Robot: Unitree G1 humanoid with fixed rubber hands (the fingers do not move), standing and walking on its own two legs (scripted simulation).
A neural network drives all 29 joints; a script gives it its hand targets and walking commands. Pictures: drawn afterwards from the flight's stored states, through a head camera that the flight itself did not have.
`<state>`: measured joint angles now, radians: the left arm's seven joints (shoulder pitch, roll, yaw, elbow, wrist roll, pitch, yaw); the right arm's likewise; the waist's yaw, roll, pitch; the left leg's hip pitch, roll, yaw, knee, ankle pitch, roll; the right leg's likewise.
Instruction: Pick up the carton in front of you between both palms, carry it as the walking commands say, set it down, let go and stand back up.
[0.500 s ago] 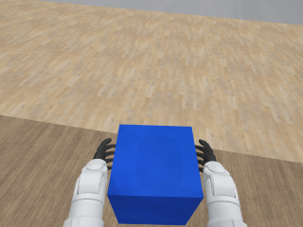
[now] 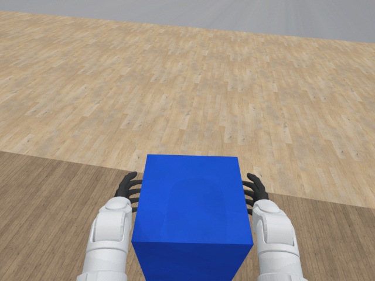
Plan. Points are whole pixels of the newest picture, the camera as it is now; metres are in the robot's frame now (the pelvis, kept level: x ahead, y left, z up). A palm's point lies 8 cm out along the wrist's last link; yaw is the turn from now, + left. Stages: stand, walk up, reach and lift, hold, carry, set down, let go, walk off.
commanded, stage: hold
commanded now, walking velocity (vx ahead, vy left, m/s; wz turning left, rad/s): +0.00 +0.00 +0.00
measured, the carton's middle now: (190, 220) +0.29 +0.00 -0.03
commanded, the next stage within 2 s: carry in 0.50 s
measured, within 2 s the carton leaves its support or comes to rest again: neither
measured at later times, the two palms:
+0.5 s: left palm (122, 202) +0.29 +0.15 +0.05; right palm (259, 205) +0.29 -0.15 +0.05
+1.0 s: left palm (137, 151) +0.42 +0.14 +0.08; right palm (255, 156) +0.41 -0.16 +0.08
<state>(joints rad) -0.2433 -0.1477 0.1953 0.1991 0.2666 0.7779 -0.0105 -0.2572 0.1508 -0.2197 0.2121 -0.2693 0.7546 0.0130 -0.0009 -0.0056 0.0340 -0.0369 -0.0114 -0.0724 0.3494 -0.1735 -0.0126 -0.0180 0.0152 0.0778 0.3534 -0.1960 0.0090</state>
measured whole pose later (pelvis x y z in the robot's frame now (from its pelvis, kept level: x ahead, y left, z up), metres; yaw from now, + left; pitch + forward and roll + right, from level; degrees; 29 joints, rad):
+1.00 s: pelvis +0.15 -0.01 -0.01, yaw -3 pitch +6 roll +1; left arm -0.13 -0.13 0.14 -0.30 0.10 1.18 0.09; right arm -0.18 0.14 -0.10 -0.22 -0.12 1.14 -0.08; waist 0.01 -0.01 -0.18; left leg -0.30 0.02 0.21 0.47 -0.27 0.05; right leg -0.35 -0.05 -0.06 0.87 -0.49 -0.01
